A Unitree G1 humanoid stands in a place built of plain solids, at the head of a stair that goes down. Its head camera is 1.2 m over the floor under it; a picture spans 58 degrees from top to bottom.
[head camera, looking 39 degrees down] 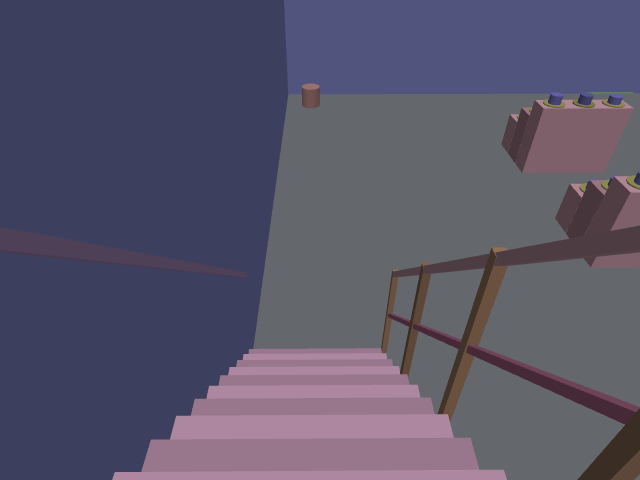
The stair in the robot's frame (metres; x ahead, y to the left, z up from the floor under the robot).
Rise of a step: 0.21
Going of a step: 0.21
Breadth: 1.21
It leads straight ahead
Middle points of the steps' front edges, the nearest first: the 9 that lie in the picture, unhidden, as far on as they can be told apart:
0.80 0.03 -0.41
1.01 0.03 -0.62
1.22 0.03 -0.83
1.42 0.04 -1.03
1.63 0.04 -1.24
1.84 0.04 -1.45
2.04 0.04 -1.66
2.25 0.04 -1.86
2.46 0.04 -2.07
